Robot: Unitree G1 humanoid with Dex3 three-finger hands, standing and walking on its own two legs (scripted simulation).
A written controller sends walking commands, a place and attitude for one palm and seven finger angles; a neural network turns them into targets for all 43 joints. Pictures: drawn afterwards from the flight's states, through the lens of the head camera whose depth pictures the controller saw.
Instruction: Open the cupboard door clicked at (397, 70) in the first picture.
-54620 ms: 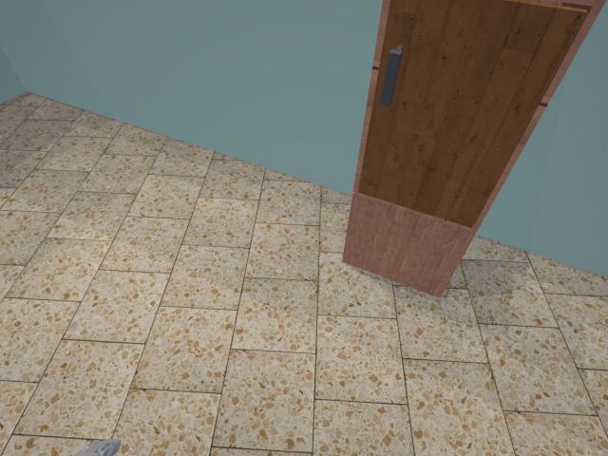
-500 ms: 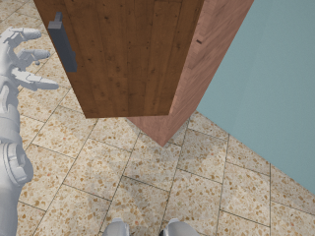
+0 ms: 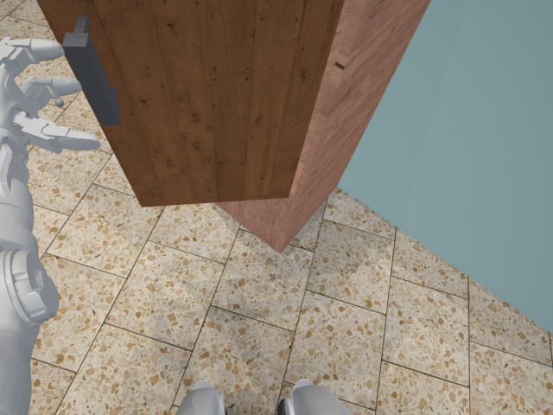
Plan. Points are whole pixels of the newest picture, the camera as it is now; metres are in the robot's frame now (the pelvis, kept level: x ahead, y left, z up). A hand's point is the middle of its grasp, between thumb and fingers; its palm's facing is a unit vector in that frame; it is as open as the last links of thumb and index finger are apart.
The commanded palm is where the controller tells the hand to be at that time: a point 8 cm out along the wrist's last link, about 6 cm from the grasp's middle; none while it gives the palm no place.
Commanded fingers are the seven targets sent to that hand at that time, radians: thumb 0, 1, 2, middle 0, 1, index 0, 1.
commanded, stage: slide the fingers in behind the handle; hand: left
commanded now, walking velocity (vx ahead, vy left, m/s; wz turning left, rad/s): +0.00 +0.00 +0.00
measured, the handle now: (97, 73) +0.56 +0.20 +0.12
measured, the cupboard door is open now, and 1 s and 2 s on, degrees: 46 46 46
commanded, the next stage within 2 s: close the thumb around the handle in 1.22 s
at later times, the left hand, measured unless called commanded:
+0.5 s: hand (79, 111) +0.50 +0.21 +0.11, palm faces +0.04 -1.00 -0.01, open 14.5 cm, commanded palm +0.48 +0.23 +0.11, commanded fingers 0.00 -0.50 0.30 -0.30 -1.20 -0.30 -1.20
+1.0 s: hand (111, 106) +0.50 +0.17 +0.12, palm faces +0.06 -1.00 +0.00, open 14.0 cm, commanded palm +0.48 +0.22 +0.11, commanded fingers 0.00 -0.50 0.30 -0.30 -1.20 -0.30 -1.20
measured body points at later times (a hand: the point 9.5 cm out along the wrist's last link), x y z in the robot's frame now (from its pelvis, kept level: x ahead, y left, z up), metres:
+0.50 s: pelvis +0.00 +0.00 +0.00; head +0.10 +0.03 +0.44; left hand +0.49 +0.27 +0.11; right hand +0.02 -0.26 -0.11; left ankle +0.01 +0.09 -0.69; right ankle -0.01 -0.13 -0.69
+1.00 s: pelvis -0.01 -0.01 +0.00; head +0.08 +0.00 +0.44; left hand +0.49 +0.23 +0.12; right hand -0.02 -0.28 -0.11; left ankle +0.01 +0.09 -0.69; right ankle -0.01 -0.13 -0.69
